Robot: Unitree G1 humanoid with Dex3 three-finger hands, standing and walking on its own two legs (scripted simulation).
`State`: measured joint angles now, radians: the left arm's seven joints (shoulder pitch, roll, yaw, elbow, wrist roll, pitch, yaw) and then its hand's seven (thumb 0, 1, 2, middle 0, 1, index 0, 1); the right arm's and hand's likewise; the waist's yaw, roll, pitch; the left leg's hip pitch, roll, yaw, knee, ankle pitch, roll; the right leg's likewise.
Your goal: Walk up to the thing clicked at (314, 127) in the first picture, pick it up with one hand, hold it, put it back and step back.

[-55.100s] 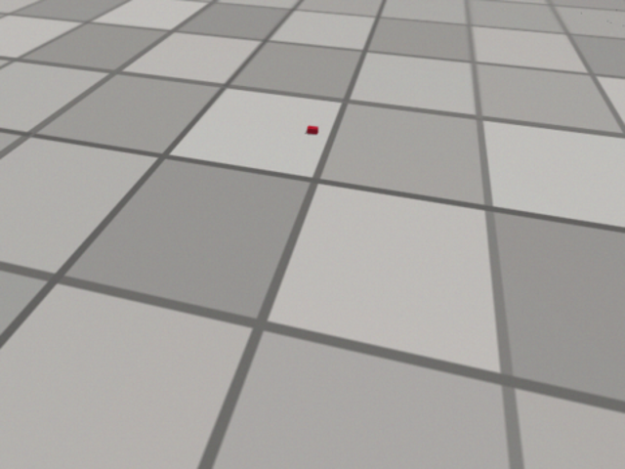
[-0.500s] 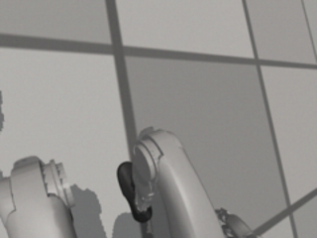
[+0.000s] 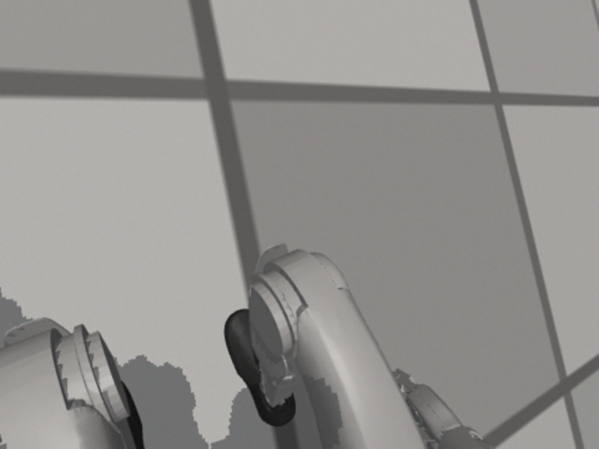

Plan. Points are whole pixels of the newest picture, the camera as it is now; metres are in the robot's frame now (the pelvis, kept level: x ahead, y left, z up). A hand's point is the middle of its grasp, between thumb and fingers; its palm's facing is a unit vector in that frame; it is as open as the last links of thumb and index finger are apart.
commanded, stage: rest palm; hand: left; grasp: from above
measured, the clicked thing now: out of the picture +0.51 +0.37 -0.29
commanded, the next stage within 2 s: none
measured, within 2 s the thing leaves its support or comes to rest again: neither
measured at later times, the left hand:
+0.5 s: hand out of the picture +0.47 +0.34 -0.21, palm faces -0.45 -0.05 -0.89, open 14.3 cm
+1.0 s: hand out of the picture +0.48 +0.34 -0.23, palm faces -0.49 -0.07 -0.87, open 14.2 cm
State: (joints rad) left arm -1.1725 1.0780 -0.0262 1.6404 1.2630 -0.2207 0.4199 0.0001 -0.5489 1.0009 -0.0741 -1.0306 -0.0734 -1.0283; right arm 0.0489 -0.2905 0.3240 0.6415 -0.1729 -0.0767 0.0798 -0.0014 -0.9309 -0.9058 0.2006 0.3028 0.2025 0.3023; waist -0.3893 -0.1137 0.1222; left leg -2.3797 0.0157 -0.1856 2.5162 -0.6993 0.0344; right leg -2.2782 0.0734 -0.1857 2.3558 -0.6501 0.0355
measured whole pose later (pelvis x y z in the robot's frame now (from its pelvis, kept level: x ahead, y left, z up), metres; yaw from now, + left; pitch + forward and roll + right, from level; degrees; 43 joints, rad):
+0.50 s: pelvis -0.01 +0.00 +0.01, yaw -2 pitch +27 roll -16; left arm -1.08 1.17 -0.01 1.61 1.38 -0.47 0.50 0.00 -0.54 1.00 -0.07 -1.01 -0.07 -1.01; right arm 0.06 -0.35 0.39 0.57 -0.23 0.01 0.08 0.00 -0.92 -0.90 0.20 0.30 0.20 0.30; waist -0.40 -0.16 0.16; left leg -2.31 0.02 -0.24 2.51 -0.70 0.03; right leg -2.20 0.09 -0.23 2.31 -0.63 0.04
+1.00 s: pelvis +0.00 +0.00 +0.00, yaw -2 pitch +29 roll -15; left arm -1.14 1.17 -0.01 1.62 1.28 -0.32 0.42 0.00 -0.52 0.98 -0.07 -1.03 -0.07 -1.02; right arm 0.05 -0.32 0.40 0.59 -0.20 -0.08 0.08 0.00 -0.92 -0.90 0.20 0.30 0.20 0.30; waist -0.42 -0.15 0.18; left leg -2.34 0.02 -0.23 2.52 -0.71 0.02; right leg -2.23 0.08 -0.22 2.33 -0.65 0.03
